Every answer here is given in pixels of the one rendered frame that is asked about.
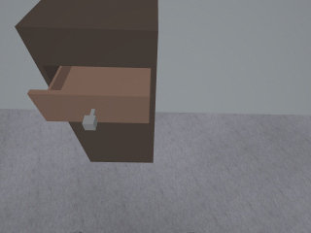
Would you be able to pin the cabinet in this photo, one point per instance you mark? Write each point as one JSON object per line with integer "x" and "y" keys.
{"x": 99, "y": 33}

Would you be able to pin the handle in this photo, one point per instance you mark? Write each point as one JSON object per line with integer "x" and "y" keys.
{"x": 90, "y": 122}

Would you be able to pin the drawer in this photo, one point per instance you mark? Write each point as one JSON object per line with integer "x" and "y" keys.
{"x": 118, "y": 94}

